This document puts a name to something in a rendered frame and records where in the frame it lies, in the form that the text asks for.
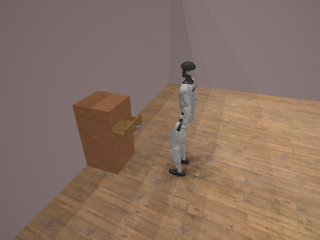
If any cabinet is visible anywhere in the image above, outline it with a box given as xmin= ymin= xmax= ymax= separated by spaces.
xmin=72 ymin=91 xmax=135 ymax=175

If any robot right shin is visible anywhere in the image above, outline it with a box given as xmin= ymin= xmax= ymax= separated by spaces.
xmin=176 ymin=141 xmax=186 ymax=160

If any robot shin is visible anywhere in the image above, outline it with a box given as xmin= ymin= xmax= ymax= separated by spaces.
xmin=170 ymin=147 xmax=182 ymax=173
xmin=176 ymin=141 xmax=186 ymax=160

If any left robot forearm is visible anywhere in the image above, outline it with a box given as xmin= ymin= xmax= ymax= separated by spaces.
xmin=180 ymin=107 xmax=191 ymax=132

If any right robot hand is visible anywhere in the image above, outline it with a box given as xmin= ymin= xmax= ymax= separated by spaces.
xmin=190 ymin=115 xmax=195 ymax=127

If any right robot forearm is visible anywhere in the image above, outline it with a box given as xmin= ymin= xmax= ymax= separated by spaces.
xmin=190 ymin=99 xmax=198 ymax=115

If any robot right upper arm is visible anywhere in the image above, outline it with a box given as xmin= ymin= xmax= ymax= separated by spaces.
xmin=192 ymin=78 xmax=198 ymax=101

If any drawer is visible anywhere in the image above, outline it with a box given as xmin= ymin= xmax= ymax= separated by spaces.
xmin=112 ymin=114 xmax=142 ymax=142

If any robot left shin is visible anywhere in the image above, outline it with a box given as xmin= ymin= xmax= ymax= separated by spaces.
xmin=170 ymin=147 xmax=182 ymax=173

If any robot left upper arm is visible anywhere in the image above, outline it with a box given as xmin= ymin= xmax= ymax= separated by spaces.
xmin=179 ymin=85 xmax=192 ymax=112

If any left robot hand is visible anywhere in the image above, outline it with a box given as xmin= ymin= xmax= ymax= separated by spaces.
xmin=176 ymin=130 xmax=187 ymax=144

